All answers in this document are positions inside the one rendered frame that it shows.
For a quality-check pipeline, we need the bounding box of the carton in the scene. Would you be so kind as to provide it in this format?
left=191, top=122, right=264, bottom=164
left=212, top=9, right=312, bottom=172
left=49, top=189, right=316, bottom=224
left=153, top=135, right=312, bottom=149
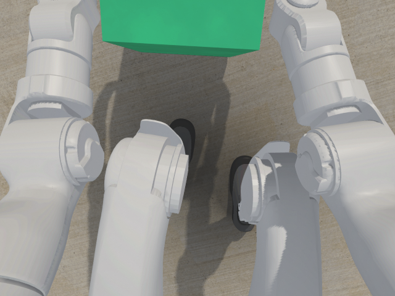
left=100, top=0, right=265, bottom=57

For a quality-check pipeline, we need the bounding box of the robot left shin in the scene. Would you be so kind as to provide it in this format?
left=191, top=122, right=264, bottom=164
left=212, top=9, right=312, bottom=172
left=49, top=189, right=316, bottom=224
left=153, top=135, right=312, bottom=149
left=104, top=119, right=185, bottom=191

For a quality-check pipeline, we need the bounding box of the robot right upper arm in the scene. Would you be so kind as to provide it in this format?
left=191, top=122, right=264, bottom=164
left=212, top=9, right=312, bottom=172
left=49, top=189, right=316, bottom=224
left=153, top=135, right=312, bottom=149
left=295, top=120, right=395, bottom=296

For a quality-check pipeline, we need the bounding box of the robot left forearm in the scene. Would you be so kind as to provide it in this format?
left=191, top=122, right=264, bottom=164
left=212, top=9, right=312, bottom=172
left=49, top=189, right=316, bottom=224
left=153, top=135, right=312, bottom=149
left=0, top=0, right=100, bottom=174

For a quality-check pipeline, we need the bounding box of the robot left upper arm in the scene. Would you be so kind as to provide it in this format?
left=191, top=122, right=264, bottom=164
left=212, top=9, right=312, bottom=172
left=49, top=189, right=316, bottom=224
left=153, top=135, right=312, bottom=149
left=0, top=117, right=104, bottom=296

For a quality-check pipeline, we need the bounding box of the robot right forearm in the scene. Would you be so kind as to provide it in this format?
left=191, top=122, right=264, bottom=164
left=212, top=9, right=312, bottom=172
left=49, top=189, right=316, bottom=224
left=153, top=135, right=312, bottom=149
left=268, top=0, right=395, bottom=137

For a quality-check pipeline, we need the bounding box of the left robot thigh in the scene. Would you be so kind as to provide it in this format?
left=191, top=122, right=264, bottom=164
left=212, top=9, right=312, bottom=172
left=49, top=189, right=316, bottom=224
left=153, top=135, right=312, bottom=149
left=88, top=133, right=189, bottom=296

